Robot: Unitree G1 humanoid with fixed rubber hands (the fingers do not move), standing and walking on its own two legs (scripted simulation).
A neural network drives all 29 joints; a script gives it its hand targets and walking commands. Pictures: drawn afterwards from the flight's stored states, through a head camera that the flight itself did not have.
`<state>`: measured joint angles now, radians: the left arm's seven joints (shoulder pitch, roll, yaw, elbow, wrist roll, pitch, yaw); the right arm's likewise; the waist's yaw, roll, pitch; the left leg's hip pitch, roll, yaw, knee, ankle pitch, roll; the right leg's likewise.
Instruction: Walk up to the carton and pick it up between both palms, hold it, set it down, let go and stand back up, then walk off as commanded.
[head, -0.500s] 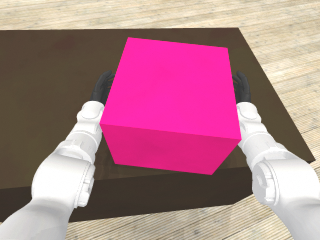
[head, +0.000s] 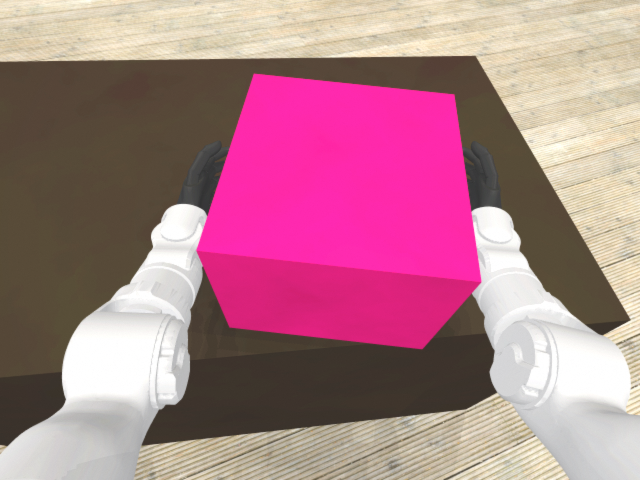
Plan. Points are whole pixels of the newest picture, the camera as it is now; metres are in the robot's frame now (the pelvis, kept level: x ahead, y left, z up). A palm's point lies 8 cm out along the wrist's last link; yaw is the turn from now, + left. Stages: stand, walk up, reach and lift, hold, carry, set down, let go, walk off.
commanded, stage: reach and lift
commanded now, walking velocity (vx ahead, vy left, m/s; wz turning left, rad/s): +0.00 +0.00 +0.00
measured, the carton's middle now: (339, 213) +0.45 -0.02 +0.04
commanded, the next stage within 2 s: none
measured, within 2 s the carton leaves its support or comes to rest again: leaves its support in 0.10 s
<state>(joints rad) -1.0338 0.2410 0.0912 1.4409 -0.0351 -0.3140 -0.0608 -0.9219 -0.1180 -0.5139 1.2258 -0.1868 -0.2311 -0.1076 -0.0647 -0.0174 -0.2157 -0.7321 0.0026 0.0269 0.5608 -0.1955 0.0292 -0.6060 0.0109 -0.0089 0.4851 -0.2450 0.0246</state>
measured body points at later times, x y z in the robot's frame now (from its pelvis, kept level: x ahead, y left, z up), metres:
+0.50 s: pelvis -0.01 +0.00 +0.00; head +0.06 +0.03 +0.44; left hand +0.46 +0.16 +0.07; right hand +0.42 -0.21 +0.08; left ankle +0.02 +0.08 -0.73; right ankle -0.03 -0.14 -0.73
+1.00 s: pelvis -0.03 +0.00 +0.00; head +0.03 +0.04 +0.45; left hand +0.45 +0.16 +0.10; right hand +0.41 -0.21 +0.10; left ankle +0.02 +0.08 -0.73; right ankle -0.03 -0.14 -0.73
